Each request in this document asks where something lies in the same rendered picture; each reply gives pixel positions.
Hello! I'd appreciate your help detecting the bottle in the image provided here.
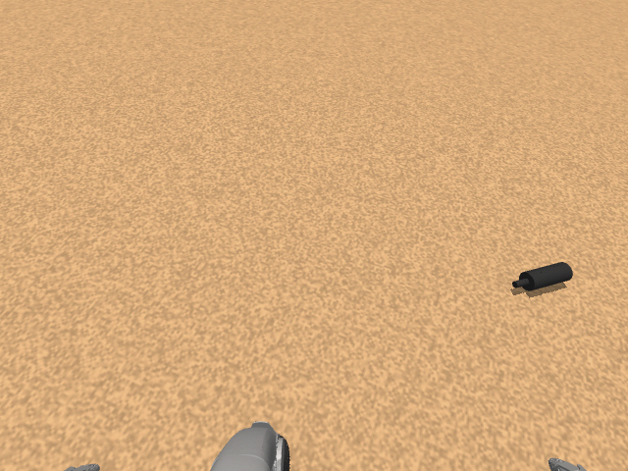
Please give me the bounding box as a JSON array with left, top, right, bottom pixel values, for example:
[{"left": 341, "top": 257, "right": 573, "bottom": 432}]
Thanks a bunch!
[{"left": 512, "top": 262, "right": 573, "bottom": 291}]

